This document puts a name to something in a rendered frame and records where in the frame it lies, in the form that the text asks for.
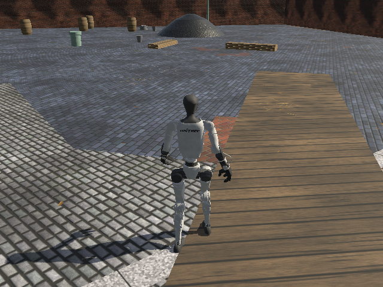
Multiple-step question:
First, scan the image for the robot right shin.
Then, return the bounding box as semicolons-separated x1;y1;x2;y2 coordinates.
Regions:
202;191;211;226

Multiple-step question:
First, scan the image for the left robot forearm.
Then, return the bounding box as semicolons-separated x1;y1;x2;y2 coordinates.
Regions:
161;143;169;160

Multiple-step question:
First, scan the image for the left robot foot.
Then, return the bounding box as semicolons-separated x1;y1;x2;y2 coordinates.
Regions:
174;237;186;253

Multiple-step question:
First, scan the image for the robot right hand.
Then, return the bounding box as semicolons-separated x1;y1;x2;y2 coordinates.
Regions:
218;167;232;182

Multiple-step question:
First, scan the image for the robot right upper arm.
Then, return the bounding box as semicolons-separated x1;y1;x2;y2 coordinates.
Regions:
203;120;221;154

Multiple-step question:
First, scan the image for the robot left upper arm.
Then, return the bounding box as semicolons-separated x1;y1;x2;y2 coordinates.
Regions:
162;120;179;152

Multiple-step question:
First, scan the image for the right robot forearm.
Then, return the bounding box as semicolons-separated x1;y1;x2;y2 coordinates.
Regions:
215;145;230;170

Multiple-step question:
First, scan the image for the robot left hand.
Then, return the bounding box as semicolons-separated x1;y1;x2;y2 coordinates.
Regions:
161;155;175;165

